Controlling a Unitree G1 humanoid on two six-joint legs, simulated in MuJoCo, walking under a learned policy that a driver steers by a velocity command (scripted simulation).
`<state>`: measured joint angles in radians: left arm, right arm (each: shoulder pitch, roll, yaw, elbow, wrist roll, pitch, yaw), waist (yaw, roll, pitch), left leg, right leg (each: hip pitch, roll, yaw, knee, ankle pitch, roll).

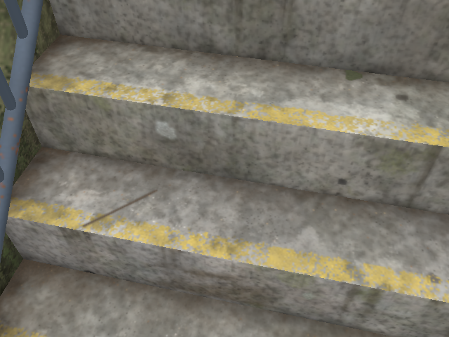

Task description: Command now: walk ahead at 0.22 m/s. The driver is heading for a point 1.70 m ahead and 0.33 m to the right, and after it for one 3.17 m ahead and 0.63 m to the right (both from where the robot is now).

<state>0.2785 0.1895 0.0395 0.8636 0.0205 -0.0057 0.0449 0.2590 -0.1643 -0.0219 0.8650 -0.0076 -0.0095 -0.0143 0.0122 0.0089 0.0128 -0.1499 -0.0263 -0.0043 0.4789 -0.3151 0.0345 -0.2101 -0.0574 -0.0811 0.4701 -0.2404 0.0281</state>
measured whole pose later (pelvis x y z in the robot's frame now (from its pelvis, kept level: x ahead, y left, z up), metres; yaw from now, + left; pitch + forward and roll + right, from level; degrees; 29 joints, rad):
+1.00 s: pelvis +0.26 +0.05 +0.07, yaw +1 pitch +4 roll -3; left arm -0.02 0.09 -0.13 0.66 0.02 -0.04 -0.03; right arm 0.42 -0.15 0.02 1.08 -0.01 0.00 -0.04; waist 0.01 0.01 -0.07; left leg -0.19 0.09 0.07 0.45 0.10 0.15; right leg -0.77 0.03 -0.13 1.36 -0.86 -0.13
